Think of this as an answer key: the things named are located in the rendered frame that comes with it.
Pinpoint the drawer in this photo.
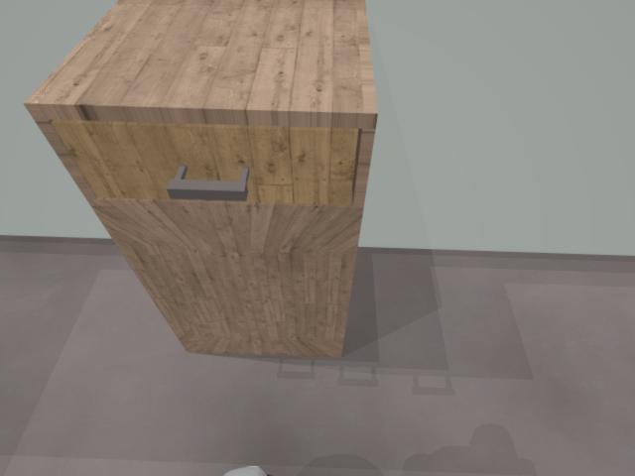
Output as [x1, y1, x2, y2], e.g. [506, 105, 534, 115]
[52, 120, 358, 205]

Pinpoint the handle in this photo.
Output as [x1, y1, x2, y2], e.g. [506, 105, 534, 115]
[167, 165, 250, 201]

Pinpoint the cabinet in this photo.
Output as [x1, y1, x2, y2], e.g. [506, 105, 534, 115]
[23, 0, 378, 358]

